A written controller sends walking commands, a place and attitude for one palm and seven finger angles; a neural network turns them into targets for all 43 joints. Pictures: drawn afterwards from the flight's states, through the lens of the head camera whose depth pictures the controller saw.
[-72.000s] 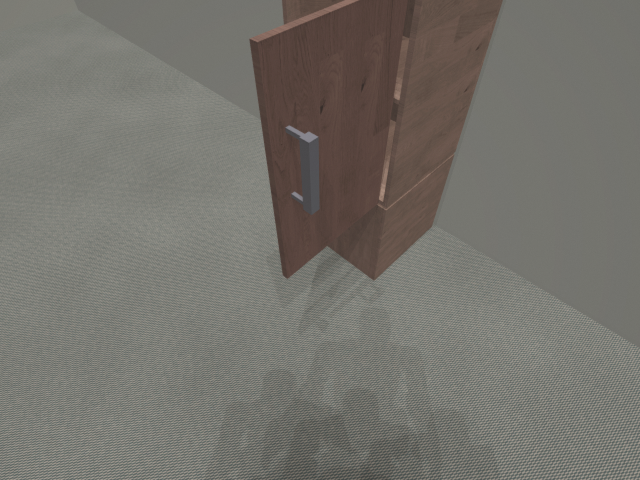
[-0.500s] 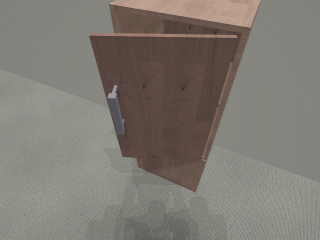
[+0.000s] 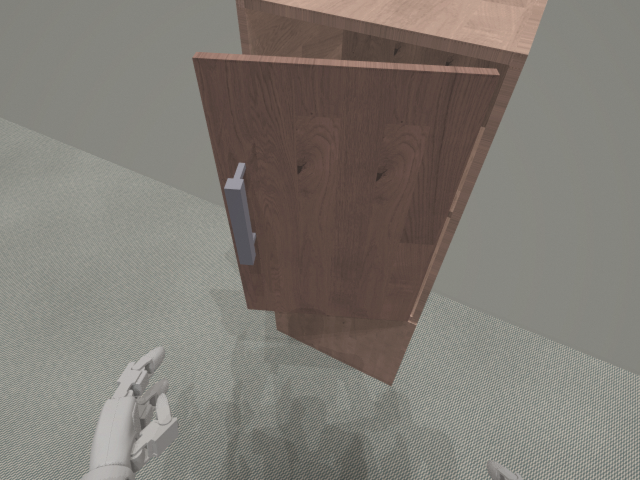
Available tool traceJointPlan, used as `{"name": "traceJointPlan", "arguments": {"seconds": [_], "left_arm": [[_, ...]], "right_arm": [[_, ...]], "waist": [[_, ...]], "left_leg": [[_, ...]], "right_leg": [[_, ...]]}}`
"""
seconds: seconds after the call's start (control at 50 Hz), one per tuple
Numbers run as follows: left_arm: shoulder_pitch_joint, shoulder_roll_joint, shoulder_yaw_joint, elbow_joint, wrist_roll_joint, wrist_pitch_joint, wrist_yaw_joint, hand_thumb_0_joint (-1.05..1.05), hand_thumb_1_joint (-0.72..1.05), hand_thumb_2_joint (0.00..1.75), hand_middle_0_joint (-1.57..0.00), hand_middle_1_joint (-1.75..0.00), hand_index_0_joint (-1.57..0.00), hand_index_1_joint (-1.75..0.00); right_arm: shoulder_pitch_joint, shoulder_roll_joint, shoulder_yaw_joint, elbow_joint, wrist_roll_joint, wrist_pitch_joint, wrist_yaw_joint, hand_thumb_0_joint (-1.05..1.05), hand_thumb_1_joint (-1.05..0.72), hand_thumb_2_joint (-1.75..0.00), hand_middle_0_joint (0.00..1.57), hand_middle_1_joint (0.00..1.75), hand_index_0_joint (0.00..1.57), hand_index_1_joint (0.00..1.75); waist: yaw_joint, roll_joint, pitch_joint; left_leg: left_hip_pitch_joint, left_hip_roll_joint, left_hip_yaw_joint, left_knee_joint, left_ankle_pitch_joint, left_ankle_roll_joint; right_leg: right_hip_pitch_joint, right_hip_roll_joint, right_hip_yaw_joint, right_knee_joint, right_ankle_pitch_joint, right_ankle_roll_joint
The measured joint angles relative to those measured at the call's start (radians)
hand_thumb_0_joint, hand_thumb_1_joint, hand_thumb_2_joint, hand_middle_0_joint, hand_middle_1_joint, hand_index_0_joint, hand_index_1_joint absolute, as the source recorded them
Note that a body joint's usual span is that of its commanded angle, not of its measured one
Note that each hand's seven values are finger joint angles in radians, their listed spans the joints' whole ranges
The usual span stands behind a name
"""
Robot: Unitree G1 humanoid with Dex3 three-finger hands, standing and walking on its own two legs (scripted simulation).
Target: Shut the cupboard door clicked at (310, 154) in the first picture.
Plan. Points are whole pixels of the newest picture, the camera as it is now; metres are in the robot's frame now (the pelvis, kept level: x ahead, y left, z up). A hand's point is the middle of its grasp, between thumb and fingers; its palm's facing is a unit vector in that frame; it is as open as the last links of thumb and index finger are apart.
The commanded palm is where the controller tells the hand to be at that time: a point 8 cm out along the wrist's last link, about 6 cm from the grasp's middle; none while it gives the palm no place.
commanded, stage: raise the hand and make a fist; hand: left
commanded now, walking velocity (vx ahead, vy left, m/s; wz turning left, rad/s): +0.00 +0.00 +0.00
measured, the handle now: (244, 216) +0.51 +0.15 +0.02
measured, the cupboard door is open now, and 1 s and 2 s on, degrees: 23 23 23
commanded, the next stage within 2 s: bring the fist close to the handle in 1.76 s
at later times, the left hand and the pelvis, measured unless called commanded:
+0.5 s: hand (201, 419) +0.20 +0.15 -0.01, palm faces -0.06 -1.00 -0.07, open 5.0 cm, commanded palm +0.16 +0.22 -0.02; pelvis -0.01 -0.03 -0.09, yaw +0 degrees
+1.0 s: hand (172, 402) +0.21 +0.19 +0.00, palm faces -0.02 -1.00 -0.04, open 3.2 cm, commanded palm +0.19 +0.24 +0.01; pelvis +0.01 +0.01 -0.06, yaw -1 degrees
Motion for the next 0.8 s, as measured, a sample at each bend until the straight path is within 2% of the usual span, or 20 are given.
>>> {"name": "traceJointPlan", "arguments": {"seconds": [0.02, 0.08, 0.12, 0.16, 0.18, 0.22, 0.28, 0.32, 0.36, 0.4, 0.44, 0.48, 0.54, 0.58, 0.62, 0.66, 0.72, 0.76, 0.8], "left_arm": [[-0.029, -0.005, 0.008, -0.031, -0.008, -0.052, -0.019, 0.01, 0.91, 0.90, -0.23, -0.34, -0.23, -0.33], [-0.094, -0.042, 0.041, -0.007, -0.056, -0.236, -0.132, 0.00, 0.92, 0.90, -0.27, -0.38, -0.26, -0.37], [-0.094, -0.046, 0.059, 0.033, -0.089, -0.356, -0.251, 0.00, 0.91, 0.90, -0.29, -0.41, -0.29, -0.40], [-0.075, -0.033, 0.067, 0.073, -0.107, -0.428, -0.355, 0.00, 0.91, 0.90, -0.33, -0.44, -0.32, -0.43], [-0.059, -0.026, 0.069, 0.090, -0.113, -0.436, -0.392, 0.00, 0.91, 0.90, -0.34, -0.46, -0.34, -0.45], [-0.015, -0.011, 0.073, 0.106, -0.120, -0.414, -0.428, 0.00, 0.91, 0.90, -0.38, -0.50, -0.38, -0.49], [0.065, 0.010, 0.086, 0.059, -0.125, -0.383, -0.400, 0.01, 0.90, 0.90, -0.43, -0.55, -0.43, -0.55], [0.116, 0.022, 0.097, -0.026, -0.133, -0.406, -0.360, 0.01, 0.90, 0.90, -0.47, -0.59, -0.47, -0.59], [0.139, 0.032, 0.105, -0.117, -0.145, -0.458, -0.335, 0.02, 0.90, 0.90, -0.51, -0.63, -0.50, -0.63], [0.121, 0.034, 0.107, -0.183, -0.158, -0.507, -0.338, 0.02, 0.90, 0.90, -0.54, -0.67, -0.54, -0.66], [0.076, 0.034, 0.102, -0.213, -0.163, -0.516, -0.367, 0.02, 0.91, 0.90, -0.57, -0.71, -0.57, -0.70], [0.026, 0.035, 0.093, -0.204, -0.161, -0.463, -0.408, 0.01, 0.91, 0.90, -0.61, -0.75, -0.61, -0.74], [-0.023, 0.040, 0.079, -0.155, -0.156, -0.301, -0.458, 0.01, 0.90, 0.90, -0.66, -0.81, -0.66, -0.80], [-0.016, 0.035, 0.085, -0.137, -0.158, -0.209, -0.455, 0.01, 0.90, 0.90, -0.70, -0.85, -0.70, -0.84], [0.017, 0.026, 0.103, -0.149, -0.161, -0.178, -0.422, 0.01, 0.90, 0.90, -0.74, -0.89, -0.74, -0.88], [0.059, 0.017, 0.124, -0.182, -0.166, -0.211, -0.378, 0.01, 0.90, 0.90, -0.78, -0.93, -0.77, -0.92], [0.102, 0.008, 0.144, -0.226, -0.168, -0.318, -0.337, 0.01, 0.90, 0.90, -0.83, -0.99, -0.83, -0.98], [0.105, 0.005, 0.137, -0.238, -0.165, -0.377, -0.336, 0.01, 0.91, 0.90, -0.87, -1.03, -0.86, -1.02], [0.093, 0.004, 0.115, -0.231, -0.160, -0.399, -0.354, 0.01, 0.91, 0.90, -0.90, -1.07, -0.90, -1.06]], "right_arm": [[-0.006, -0.010, -0.004, -0.032, -0.001, -0.014, 0.010, 0.01, -0.91, -0.90, 0.20, 0.30, 0.20, 0.30], [-0.055, -0.039, -0.014, -0.100, -0.015, -0.018, 0.032, 0.01, -0.91, -0.90, 0.20, 0.30, 0.20, 0.30], [-0.087, -0.039, -0.020, -0.137, -0.021, -0.005, 0.041, 0.01, -0.91, -0.90, 0.20, 0.30, 0.20, 0.30], [-0.109, -0.034, -0.026, -0.185, -0.014, 0.012, 0.045, 0.01, -0.91, -0.90, 0.20, 0.30, 0.20, 0.30], [-0.115, -0.035, -0.028, -0.212, -0.009, 0.019, 0.044, 0.01, -0.91, -0.90, 0.20, 0.30, 0.20, 0.30], [-0.119, -0.042, -0.033, -0.265, -0.004, 0.028, 0.039, 0.01, -0.91, -0.90, 0.20, 0.30, 0.20, 0.30], [-0.112, -0.054, -0.040, -0.312, -0.006, 0.020, 0.028, 0.01, -0.91, -0.90, 0.20, 0.30, 0.20, 0.30], [-0.111, -0.056, -0.040, -0.312, -0.011, 0.005, 0.019, 0.01, -0.91, -0.90, 0.20, 0.30, 0.20, 0.30], [-0.116, -0.055, -0.032, -0.293, -0.015, -0.010, 0.012, 0.01, -0.91, -0.90, 0.20, 0.30, 0.20, 0.30], [-0.126, -0.051, -0.020, -0.267, -0.017, -0.019, 0.007, 0.01, -0.91, -0.90, 0.20, 0.30, 0.20, 0.30], [-0.136, -0.042, -0.006, -0.248, -0.015, -0.014, 0.003, 0.01, -0.91, -0.90, 0.20, 0.30, 0.20, 0.30], [-0.139, -0.023, 0.005, -0.241, -0.006, 0.006, -0.001, 0.01, -0.91, -0.90, 0.20, 0.30, 0.20, 0.30], [-0.120, 0.006, 0.017, -0.253, 0.010, 0.051, -0.009, 0.01, -0.91, -0.90, 0.20, 0.30, 0.20, 0.30], [-0.096, 0.020, 0.018, -0.264, 0.012, 0.075, -0.012, 0.02, -0.91, -0.90, 0.21, 0.30, 0.20, 0.30], [-0.068, 0.027, 0.013, -0.270, 0.007, 0.085, -0.014, 0.02, -0.91, -0.90, 0.21, 0.30, 0.20, 0.30], [-0.042, 0.027, 0.003, -0.268, -0.001, 0.082, -0.014, 0.02, -0.91, -0.90, 0.21, 0.30, 0.20, 0.30], [-0.022, 0.010, -0.010, -0.260, -0.012, 0.071, -0.007, 0.02, -0.91, -0.90, 0.21, 0.30, 0.20, 0.30], [-0.025, -0.011, -0.015, -0.257, -0.018, 0.066, -0.001, 0.02, -0.91, -0.90, 0.21, 0.30, 0.20, 0.30], [-0.038, -0.031, -0.017, -0.259, -0.019, 0.065, 0.002, 0.02, -0.91, -0.90, 0.20, 0.30, 0.20, 0.30]], "waist": [[-0.006, 0.002, -0.017], [-0.019, 0.038, -0.079], [-0.011, 0.034, -0.118], [0.005, 0.011, -0.129], [0.013, 0.000, -0.128], [0.027, -0.012, -0.121], [0.048, -0.014, -0.115], [0.061, -0.005, -0.114], [0.072, 0.011, -0.118], [0.076, 0.036, -0.122], [0.073, 0.060, -0.129], [0.066, 0.074, -0.132], [0.050, 0.077, -0.130], [0.038, 0.074, -0.130], [0.033, 0.067, -0.131], [0.034, 0.059, -0.134], [0.038, 0.053, -0.138], [0.039, 0.058, -0.138], [0.039, 0.065, -0.136]], "left_leg": [[-0.034, -0.011, -0.002, 0.034, -0.010, -0.003], [-0.171, 0.001, -0.010, 0.178, -0.062, -0.011], [-0.264, 0.017, -0.010, 0.272, -0.101, -0.028], [-0.341, 0.024, -0.016, 0.359, -0.137, -0.033], [-0.374, 0.025, -0.023, 0.398, -0.152, -0.030], [-0.434, 0.032, -0.041, 0.469, -0.175, -0.023], [-0.510, 0.042, -0.071, 0.554, -0.214, -0.032], [-0.545, 0.047, -0.091, 0.593, -0.233, -0.038], [-0.572, 0.050, -0.109, 0.622, -0.248, -0.041], [-0.594, 0.051, -0.124, 0.642, -0.258, -0.042], [-0.610, 0.051, -0.130, 0.651, -0.263, -0.041], [-0.613, 0.052, -0.121, 0.642, -0.262, -0.038], [-0.588, 0.052, -0.095, 0.598, -0.253, -0.030], [-0.558, 0.051, -0.078, 0.560, -0.246, -0.025], [-0.526, 0.052, -0.064, 0.526, -0.241, -0.021], [-0.501, 0.052, -0.057, 0.502, -0.240, -0.017], [-0.493, 0.045, -0.059, 0.496, -0.241, -0.010], [-0.507, 0.040, -0.065, 0.512, -0.245, -0.004], [-0.525, 0.036, -0.070, 0.532, -0.250, 0.001]], "right_leg": [[-0.034, -0.002, -0.001, -0.033, -0.018, -0.004], [-0.170, 0.006, -0.014, 0.082, -0.033, -0.016], [-0.264, 0.020, -0.012, 0.170, -0.051, -0.024], [-0.343, 0.034, -0.010, 0.254, -0.082, -0.032], [-0.374, 0.041, -0.012, 0.289, -0.098, -0.035], [-0.427, 0.053, -0.027, 0.347, -0.125, -0.042], [-0.484, 0.064, -0.059, 0.405, -0.152, -0.059], [-0.506, 0.070, -0.080, 0.426, -0.165, -0.069], [-0.522, 0.075, -0.098, 0.438, -0.177, -0.073], [-0.533, 0.077, -0.113, 0.444, -0.183, -0.073], [-0.545, 0.078, -0.118, 0.445, -0.186, -0.067], [-0.552, 0.078, -0.108, 0.440, -0.184, -0.059], [-0.541, 0.076, -0.081, 0.411, -0.173, -0.048], [-0.521, 0.075, -0.061, 0.382, -0.164, -0.041], [-0.495, 0.077, -0.045, 0.351, -0.156, -0.038], [-0.472, 0.078, -0.036, 0.328, -0.151, -0.036], [-0.459, 0.073, -0.038, 0.317, -0.152, -0.032], [-0.467, 0.068, -0.045, 0.327, -0.157, -0.028], [-0.480, 0.064, -0.051, 0.341, -0.161, -0.024]]}}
